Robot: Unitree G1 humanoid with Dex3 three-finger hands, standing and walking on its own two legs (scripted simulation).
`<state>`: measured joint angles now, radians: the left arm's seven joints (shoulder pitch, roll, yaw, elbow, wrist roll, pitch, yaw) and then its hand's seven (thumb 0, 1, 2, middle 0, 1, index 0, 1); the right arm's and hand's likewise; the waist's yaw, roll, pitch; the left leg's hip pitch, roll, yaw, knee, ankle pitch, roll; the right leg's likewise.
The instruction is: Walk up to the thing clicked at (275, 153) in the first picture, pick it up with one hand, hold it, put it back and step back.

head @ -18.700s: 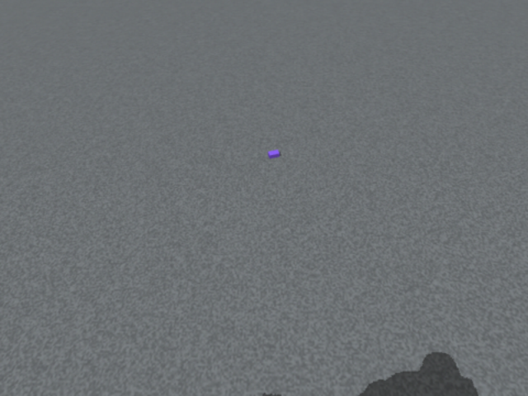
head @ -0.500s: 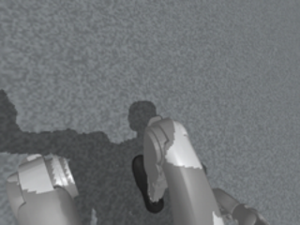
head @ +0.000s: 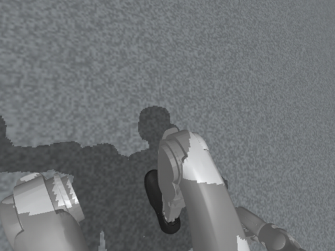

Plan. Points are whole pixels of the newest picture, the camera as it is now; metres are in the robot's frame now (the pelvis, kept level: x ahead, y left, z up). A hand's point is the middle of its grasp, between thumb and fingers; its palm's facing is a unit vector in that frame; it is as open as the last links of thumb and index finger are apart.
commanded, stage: close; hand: left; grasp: from above
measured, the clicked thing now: out of the picture +0.41 +0.35 -0.28
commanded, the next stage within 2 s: none
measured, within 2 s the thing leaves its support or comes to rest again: neither
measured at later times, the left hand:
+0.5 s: hand out of the picture +0.40 +0.33 -0.25, palm faces -0.44 -0.11 -0.89, open 12.7 cm
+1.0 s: hand out of the picture +0.40 +0.33 -0.25, palm faces -0.45 -0.11 -0.88, open 11.0 cm
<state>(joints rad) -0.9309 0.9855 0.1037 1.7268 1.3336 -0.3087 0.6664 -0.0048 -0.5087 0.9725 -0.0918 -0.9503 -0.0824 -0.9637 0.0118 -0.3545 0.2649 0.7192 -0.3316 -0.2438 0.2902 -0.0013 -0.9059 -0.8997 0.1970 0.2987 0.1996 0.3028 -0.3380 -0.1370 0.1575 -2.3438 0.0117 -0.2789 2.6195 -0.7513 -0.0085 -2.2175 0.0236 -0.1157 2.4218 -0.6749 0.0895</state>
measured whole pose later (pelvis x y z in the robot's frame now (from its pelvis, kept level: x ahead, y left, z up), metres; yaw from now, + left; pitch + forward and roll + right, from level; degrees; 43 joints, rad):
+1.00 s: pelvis -0.01 +0.00 +0.00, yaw +0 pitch +25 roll -15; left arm -0.93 0.98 0.07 1.70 1.34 -0.33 0.67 0.00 0.01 0.58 -0.44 -0.66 -0.47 -0.64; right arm 0.01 -0.35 0.28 0.72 -0.33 -0.24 0.27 0.00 -0.89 -0.89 0.20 0.30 0.20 0.30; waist -0.33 -0.14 0.17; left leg -2.33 0.01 -0.28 2.61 -0.74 0.00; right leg -2.21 0.03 -0.12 2.40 -0.66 0.08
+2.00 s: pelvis +0.00 +0.00 +0.00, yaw +0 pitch +26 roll -14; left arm -0.96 1.00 0.11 1.69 1.34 -0.33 0.64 -0.01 0.47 0.16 -0.84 -0.21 -0.90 -0.20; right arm 0.03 -0.37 0.28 0.68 -0.31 -0.23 0.26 0.00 -0.89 -0.89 0.20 0.30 0.20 0.30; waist -0.34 -0.14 0.17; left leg -2.34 0.01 -0.28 2.60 -0.73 -0.01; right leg -2.22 0.03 -0.12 2.41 -0.66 0.08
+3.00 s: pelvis +0.00 +0.00 +0.00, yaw +0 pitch +26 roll -15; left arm -0.96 1.01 0.13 1.68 1.34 -0.32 0.61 -0.03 0.63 0.00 -0.99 0.00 -1.11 -0.01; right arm 0.06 -0.37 0.27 0.67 -0.31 -0.21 0.26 0.00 -0.91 -0.90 0.20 0.30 0.20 0.30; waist -0.34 -0.13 0.16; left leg -2.35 0.01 -0.28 2.60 -0.73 -0.01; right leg -2.22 0.02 -0.12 2.40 -0.66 0.08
